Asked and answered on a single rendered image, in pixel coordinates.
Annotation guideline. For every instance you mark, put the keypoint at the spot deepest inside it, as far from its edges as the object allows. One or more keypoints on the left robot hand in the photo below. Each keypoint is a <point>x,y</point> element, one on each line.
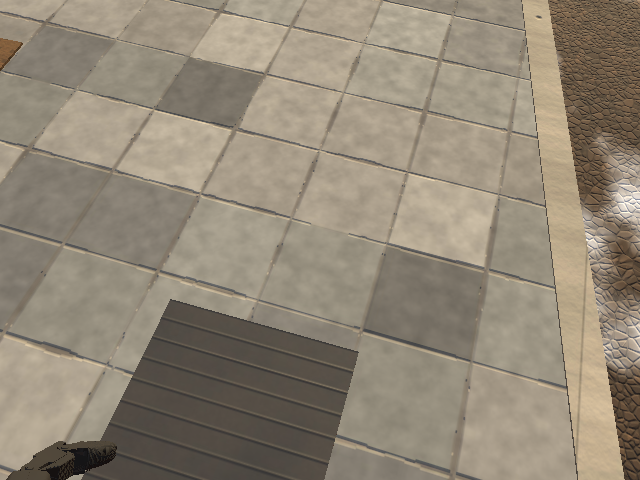
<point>61,461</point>

